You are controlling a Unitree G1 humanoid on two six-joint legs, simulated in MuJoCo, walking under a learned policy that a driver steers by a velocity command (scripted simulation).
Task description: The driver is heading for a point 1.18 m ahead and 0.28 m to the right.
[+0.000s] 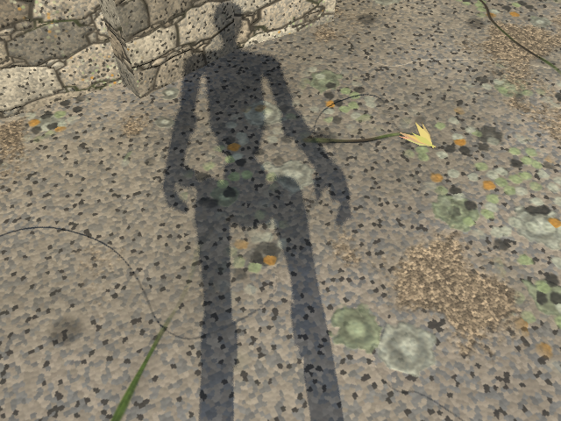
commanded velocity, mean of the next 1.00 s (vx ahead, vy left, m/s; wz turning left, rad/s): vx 0.01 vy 0.00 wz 0.02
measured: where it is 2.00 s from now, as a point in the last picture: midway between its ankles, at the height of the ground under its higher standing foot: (304, 395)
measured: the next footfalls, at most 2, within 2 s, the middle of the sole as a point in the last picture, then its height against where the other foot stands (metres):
left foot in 0.02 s outside the picture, level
left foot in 1.70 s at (245, 406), level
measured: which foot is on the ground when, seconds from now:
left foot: up 0.00-0.00, down 0.02-1.00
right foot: down 0.00-1.00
